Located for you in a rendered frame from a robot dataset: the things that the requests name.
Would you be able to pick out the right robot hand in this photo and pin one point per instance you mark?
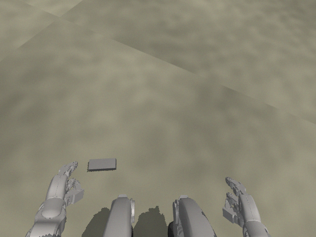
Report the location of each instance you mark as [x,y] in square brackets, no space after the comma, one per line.
[244,209]

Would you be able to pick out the small box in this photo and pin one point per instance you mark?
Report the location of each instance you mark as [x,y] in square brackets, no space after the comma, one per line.
[102,164]

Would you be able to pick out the left robot arm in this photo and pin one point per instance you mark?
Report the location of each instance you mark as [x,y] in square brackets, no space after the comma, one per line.
[50,219]

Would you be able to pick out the right robot arm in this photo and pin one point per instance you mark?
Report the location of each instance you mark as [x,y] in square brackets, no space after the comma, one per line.
[255,229]

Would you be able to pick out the left robot hand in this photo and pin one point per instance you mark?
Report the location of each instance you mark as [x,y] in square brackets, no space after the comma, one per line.
[60,185]

